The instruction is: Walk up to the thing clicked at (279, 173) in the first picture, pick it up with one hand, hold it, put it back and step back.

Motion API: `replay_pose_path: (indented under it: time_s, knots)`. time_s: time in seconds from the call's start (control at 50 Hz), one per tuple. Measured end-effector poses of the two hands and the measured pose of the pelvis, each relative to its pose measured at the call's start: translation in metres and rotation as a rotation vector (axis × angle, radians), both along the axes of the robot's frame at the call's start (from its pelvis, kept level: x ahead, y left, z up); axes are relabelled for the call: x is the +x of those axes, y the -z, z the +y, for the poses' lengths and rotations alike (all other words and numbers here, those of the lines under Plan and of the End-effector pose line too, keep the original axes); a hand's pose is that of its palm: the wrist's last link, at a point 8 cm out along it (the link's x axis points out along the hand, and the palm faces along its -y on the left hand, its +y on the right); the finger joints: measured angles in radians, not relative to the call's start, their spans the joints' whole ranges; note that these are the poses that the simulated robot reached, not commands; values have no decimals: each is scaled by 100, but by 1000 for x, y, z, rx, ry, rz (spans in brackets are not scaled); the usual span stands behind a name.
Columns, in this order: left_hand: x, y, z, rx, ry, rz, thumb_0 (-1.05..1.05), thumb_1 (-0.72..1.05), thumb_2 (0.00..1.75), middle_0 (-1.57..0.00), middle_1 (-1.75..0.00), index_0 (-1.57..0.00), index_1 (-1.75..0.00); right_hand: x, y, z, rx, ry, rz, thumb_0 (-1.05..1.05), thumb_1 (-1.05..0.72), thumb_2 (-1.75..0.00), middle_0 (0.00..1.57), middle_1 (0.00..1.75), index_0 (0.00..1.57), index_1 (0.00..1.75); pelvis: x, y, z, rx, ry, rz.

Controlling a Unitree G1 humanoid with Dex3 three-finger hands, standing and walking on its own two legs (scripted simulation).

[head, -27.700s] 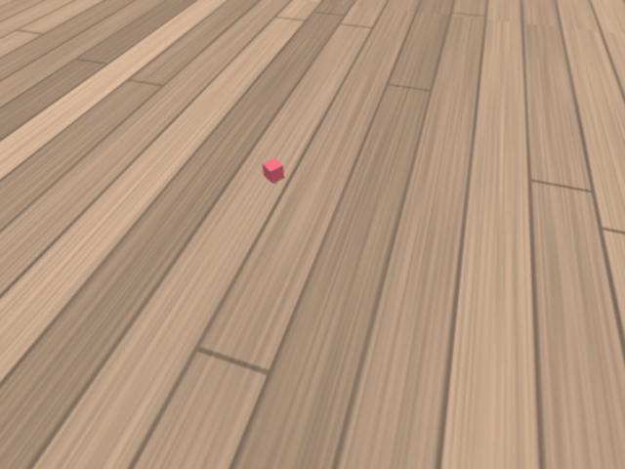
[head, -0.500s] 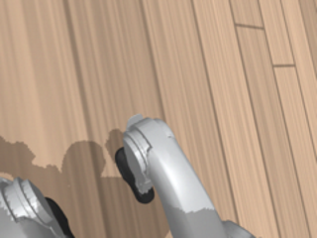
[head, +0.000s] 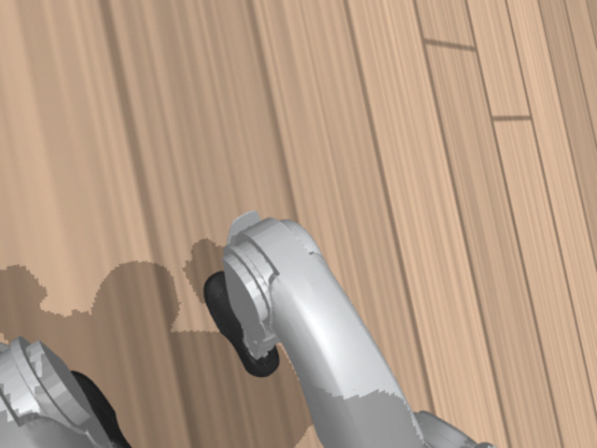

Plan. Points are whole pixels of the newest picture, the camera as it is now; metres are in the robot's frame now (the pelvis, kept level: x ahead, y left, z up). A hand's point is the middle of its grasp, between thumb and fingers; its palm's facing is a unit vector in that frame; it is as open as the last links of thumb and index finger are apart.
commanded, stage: open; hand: left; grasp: from above
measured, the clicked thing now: out of the picture +0.45 +0.33 -0.28
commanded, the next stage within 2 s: withdraw in 0.72 s
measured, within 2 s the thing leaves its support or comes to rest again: rests again in 1.18 s
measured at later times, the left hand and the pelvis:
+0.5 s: hand out of the picture +0.46 +0.32 -0.26, palm faces -0.26 -0.36 -0.90, open 12.5 cm; pelvis +0.00 +0.00 +0.00, yaw +0 degrees
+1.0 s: hand out of the picture +0.46 +0.32 -0.25, palm faces -0.24 -0.36 -0.90, open 12.7 cm; pelvis +0.00 +0.00 +0.01, yaw +0 degrees
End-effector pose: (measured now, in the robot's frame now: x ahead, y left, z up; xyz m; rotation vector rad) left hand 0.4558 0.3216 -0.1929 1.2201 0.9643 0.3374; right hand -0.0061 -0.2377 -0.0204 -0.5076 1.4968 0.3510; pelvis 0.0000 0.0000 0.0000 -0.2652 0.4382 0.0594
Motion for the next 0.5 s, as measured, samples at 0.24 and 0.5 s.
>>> replay_pose_path:
  time_s: [0.24,0.5]
  knots:
    - [3,3,3,5,-19,4,0,-26,78,-45,-76,-43,-78,6,-4,0,2,-10,2,0,-90,-90,20,30,20,30,2,-2,0,-3,0,10]
    - [3,5,4,0,-15,5,0,-32,88,-35,-86,-33,-88,6,-9,0,-11,-3,5,0,-90,-89,20,30,20,30,2,-5,1,-9,1,15]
